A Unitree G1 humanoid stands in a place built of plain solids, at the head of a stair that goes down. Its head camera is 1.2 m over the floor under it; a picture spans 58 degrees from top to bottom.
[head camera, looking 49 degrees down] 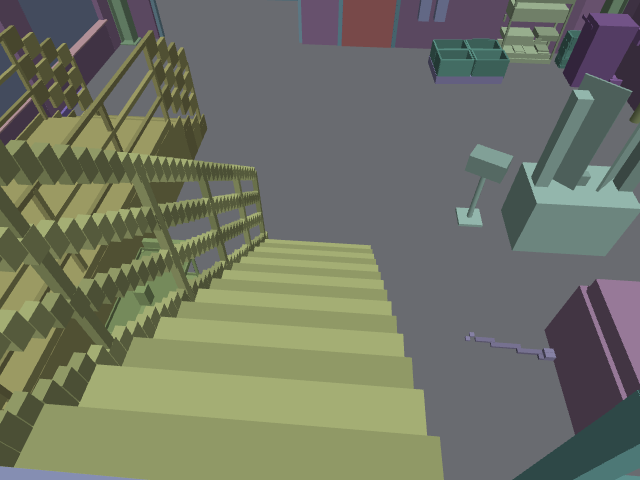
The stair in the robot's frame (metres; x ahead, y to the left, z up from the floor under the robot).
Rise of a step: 0.19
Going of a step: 0.22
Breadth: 1.30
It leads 5 degrees to the right of straight ahead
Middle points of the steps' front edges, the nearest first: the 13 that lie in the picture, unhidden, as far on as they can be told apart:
0.47 0.28 -0.19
0.69 0.26 -0.38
0.91 0.25 -0.57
1.13 0.23 -0.76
1.35 0.21 -0.95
1.57 0.19 -1.14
1.79 0.17 -1.33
2.01 0.16 -1.52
2.23 0.14 -1.71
2.45 0.12 -1.91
2.67 0.10 -2.10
2.89 0.09 -2.29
3.11 0.07 -2.48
